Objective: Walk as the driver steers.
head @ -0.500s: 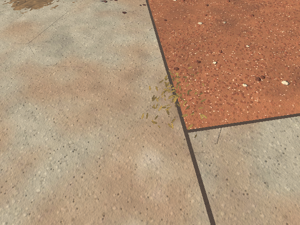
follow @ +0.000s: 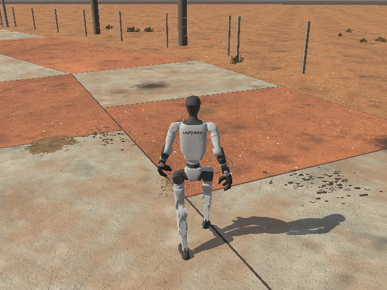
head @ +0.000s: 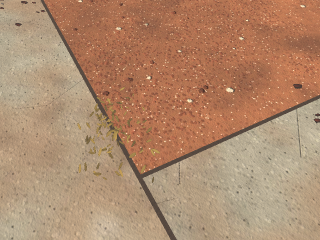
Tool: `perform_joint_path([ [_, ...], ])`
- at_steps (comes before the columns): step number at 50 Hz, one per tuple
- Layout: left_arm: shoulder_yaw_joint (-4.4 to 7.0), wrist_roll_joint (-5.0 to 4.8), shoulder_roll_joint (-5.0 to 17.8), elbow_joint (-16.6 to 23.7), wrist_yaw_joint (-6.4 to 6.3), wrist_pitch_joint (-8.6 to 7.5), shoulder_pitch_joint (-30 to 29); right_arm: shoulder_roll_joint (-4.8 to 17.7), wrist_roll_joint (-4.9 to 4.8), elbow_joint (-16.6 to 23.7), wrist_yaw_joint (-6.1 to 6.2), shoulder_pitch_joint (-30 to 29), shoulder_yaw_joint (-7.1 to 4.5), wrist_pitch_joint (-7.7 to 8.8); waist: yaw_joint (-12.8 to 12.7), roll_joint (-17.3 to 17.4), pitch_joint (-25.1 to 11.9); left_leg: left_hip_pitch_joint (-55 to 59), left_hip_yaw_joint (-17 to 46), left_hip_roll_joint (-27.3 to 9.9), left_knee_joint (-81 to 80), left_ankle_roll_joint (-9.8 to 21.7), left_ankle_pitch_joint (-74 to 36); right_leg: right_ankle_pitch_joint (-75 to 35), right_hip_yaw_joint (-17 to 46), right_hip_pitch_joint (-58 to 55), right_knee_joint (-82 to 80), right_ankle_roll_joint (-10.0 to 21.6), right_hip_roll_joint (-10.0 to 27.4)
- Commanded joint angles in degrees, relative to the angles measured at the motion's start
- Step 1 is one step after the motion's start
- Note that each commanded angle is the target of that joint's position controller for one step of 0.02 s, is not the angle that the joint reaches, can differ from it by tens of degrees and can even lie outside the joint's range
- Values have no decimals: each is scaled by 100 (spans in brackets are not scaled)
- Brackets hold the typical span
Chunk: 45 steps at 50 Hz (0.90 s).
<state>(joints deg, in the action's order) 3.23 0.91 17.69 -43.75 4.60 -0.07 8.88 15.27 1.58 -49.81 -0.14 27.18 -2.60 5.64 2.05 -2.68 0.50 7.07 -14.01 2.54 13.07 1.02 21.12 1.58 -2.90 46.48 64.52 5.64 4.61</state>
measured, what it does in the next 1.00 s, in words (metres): walks ahead: right foot, then left foot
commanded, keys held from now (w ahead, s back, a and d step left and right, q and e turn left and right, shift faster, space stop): w+e+shift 0.16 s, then w+shift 0.26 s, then w+q+shift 0.50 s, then q+shift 0.04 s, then shift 0.04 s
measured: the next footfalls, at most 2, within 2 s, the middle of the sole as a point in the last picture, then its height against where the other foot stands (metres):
right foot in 0.16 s outside the picture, level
left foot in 0.62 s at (167, 176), level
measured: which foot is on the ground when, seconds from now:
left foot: down 0.00-0.16, up 0.18-0.60, down 0.62-1.00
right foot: up 0.00-0.14, down 0.16-0.60, up 0.62-1.00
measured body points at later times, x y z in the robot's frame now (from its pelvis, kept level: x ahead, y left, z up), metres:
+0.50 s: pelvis +0.44 -0.04 +0.00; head +0.48 -0.05 +0.45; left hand +0.48 +0.23 -0.13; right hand +0.60 -0.31 -0.08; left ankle +0.73 +0.05 -0.67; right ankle +0.27 -0.02 -0.73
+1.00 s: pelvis +0.94 -0.11 +0.00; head +0.99 -0.10 +0.45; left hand +1.24 +0.06 -0.04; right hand +0.85 -0.39 -0.12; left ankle +0.76 -0.04 -0.73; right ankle +1.17 -0.27 -0.69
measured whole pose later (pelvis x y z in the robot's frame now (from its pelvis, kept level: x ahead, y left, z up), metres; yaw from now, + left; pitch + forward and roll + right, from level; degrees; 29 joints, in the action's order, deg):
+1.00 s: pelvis +0.94 -0.11 +0.00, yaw +3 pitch +3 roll +0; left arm -3.6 2.8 14.0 -33.5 1.4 -5.4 -5.7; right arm 16.1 -0.5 -52.5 -0.5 30.3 -4.0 3.9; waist 9.1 -0.5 2.6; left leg 6.5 14.8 7.9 15.7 8.0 21.8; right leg -5.0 3.5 38.2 30.0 -0.6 2.9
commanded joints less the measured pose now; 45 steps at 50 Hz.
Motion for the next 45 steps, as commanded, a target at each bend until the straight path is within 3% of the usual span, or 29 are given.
perform_joint_path([
  [1, -148, 7, -44, 617, 99, -65, -740, 403, 11, 220, 80, -355, -1, 117, -268, 531, 1014, -836, -149, -1278, -750, -187, -4383, -339, -487, -185, -1067, 176, -88],
  [4, -166, -31, 107, 634, 83, -30, -631, 911, 11, 166, 251, -282, -74, 59, -550, 739, 518, -322, -387, -1441, 93, -283, -8049, -211, -1073, -1528, -1918, 479, -706],
  [5, -118, -37, 272, 506, 42, -1, -132, 1106, 28, 207, 320, -410, -128, -8, -864, 927, 189, -136, -338, -1578, 743, -288, -8901, 63, -1070, -2056, -1961, 567, -861],
  [7, 139, -25, 815, -82, -97, 20, 1940, 1379, 108, 424, 345, -1025, -226, -193, -1883, 986, -728, -672, -58, -1776, 3344, -114, -9068, 782, -618, -4142, -2122, 913, -1017],
  [8, 317, -58, 1052, -388, -231, -18, 2741, 1323, 79, 478, 240, -1238, -244, -258, -2140, 434, -944, -1617, -44, -1295, 5606, -6, -6234, 887, -81, -5383, -2832, 1170, -929],
  [9, 407, -147, 1244, -415, -354, 21, 2096, 453, 142, 640, 84, -1460, -20, -171, -1475, -984, -240, -3648, 195, -116, 7711, 13, 120, 743, 1044, -5687, -2827, 1259, -371],
  [10, 435, 79, 1722, -94, -337, 19, 1584, 265, 3, 1268, 64, -740, 87, -29, -593, -1100, -1168, -5315, 1400, 11, 8672, -105, 710, 904, 3867, -6882, -3621, 2311, 756],
  [11, 438, 58, 1391, -4, -383, 12, 1598, 596, 66, 1290, 61, -1151, 102, 125, -891, -51, -1097, -5719, 1861, -249, 8255, -23, 241, 2421, 4697, -6579, -4864, 2242, 1096],
  [12, 339, 79, 994, -117, -442, -31, 1468, 737, 23, 1197, 42, -1142, 91, 167, -556, 575, -126, -5606, 1808, -565, 7583, 10, -179, 2804, 4336, -5484, -5314, 1907, 1080],
  [13, 262, 99, 766, -163, -463, -113, 1205, 704, 89, 1130, 43, -1234, 99, 115, -258, 891, 278, -5210, 1766, -810, 7073, -19, -312, 2542, 3830, -4585, -5355, 1630, 863],
  [15, 127, 31, 532, -184, -522, -344, 1023, 515, 240, 1010, -35, -1076, 189, -138, 95, 902, 540, -4452, 1782, -1099, 6381, -170, -410, 1982, 2911, -3322, -5506, 1374, 350],
  [16, 92, -3, 497, -244, -500, -452, 1067, 451, 246, 1032, -85, -1174, 212, -238, 138, 858, 628, -4301, 1707, -1205, 5983, -241, -424, 1799, 2582, -2943, -5624, 1313, 177],
  [19, 125, -68, 612, -405, -415, -639, 1459, 332, 144, 1394, -176, -2243, 296, -261, -239, 576, 941, -4469, 1277, -1256, 4352, -237, -1541, 193, 1678, -2899, -5981, 1081, -230],
  [22, 104, -165, 571, -572, -371, -712, 1879, 160, 4, 1567, -258, -2967, 375, -190, -640, 403, 816, -4030, 816, -899, 2628, 32, -2939, -1546, 1084, -3532, -6122, 636, -365],
  [24, 90, -135, 650, -702, -381, -764, 2016, 215, -87, 1543, -263, -3108, 350, -166, -747, 230, 653, -3829, 649, -661, 2008, 284, -3454, -2535, 790, -4361, -6261, 414, -171],
  [26, 90, -42, 797, -770, -443, -769, 1987, 429, -68, 1444, -246, -2975, 268, -143, -607, -57, 334, -3598, 512, -291, 1749, 480, -3168, -4225, 429, -5260, -5921, 193, 23],
  [28, 134, 122, 1013, -802, -579, -664, 1858, 745, -64, 1224, -208, -2311, 136, -162, -127, -468, -184, -3000, 515, 190, 1835, 629, -2341, -6082, 186, -5850, -4927, 1, 319],
  [29, 161, 248, 1071, -760, -644, -573, 1640, 957, -98, 915, -169, -1350, 34, -191, 370, -595, -608, -2228, 580, 367, 1987, 723, -1988, -6637, 82, -5859, -3859, -58, 426],
  [30, 188, 319, 1119, -657, -690, -472, 1246, 1125, -121, 479, -115, -69, -78, -233, 1014, -586, -1041, -1193, 632, 349, 1917, 837, -1749, -6580, -106, -5506, -2284, -98, 407],
  [31, 183, 319, 1076, -532, -701, -454, 843, 1361, -85, 193, -34, 1062, -231, -290, 1608, -300, -1300, -2, 1256, -54, 2006, 1113, -865, -5176, -228, -4348, 51, -91, 39],
  [32, -86, 110, -55, -249, -489, -561, 1545, 1845, 86, 86, -14, 744, -370, -319, 431, 2021, -1394, 1936, 4388, -1564, 1866, 2217, -95, 1972, 90, -1018, 2589, -516, -1050],
  [33, -145, 89, 277, -103, -467, -727, 1313, 1431, -25, 224, -93, 223, -349, -359, 476, 1251, -1780, 1868, 6336, -1841, 490, 2388, 694, 2166, 856, -301, 2764, -320, -1050],
  [34, -162, 74, 449, 72, -465, -808, 767, 1228, -19, 302, -103, -249, -329, -329, 309, 608, -880, 1003, 5724, -1736, 154, 2186, 756, 1469, 1065, -122, 2322, -234, -596],
  [35, -194, 132, 515, 143, -453, -850, 495, 911, -40, 229, -124, -343, -276, -322, 159, -44, -434, 117, 5177, -1548, 17, 1987, 374, 1248, 972, -392, 1771, -203, -369],
  [36, -224, 212, 457, 239, -441, -809, 299, 821, -48, 171, -96, -355, -244, -289, -12, -178, -38, -643, 4704, -1275, -48, 1847, -120, 1310, 920, -603, 1432, -266, -229],
  [38, -304, 378, 296, 423, -379, -593, 321, 723, -117, 40, -41, -339, -166, -204, -399, 3, 307, -1646, 4140, -834, -234, 1753, -515, 1508, 830, -895, 853, -492, -48],
  [40, -386, 399, 231, 680, -341, -466, -75, 899, -159, 71, -58, -289, -209, -92, -417, 162, 560, -2386, 3838, -619, -522, 1783, -693, 1528, 581, -954, 1, -689, 94],
  [42, -461, 297, 206, 1048, -280, -483, -945, 945, -147, 117, -51, -190, -250, -47, -191, 272, 858, -2931, 3631, -424, -801, 1681, -1302, 653, 290, -1175, -1220, -850, 57],
  [45, -537, 170, 42, 1257, -234, -517, -1520, 1011, -225, 61, -89, 142, -323, -47, 214, 487, 608, -2657, 3439, -256, -626, 1253, -2920, -826, 115, -1889, -2554, -815, -224],
])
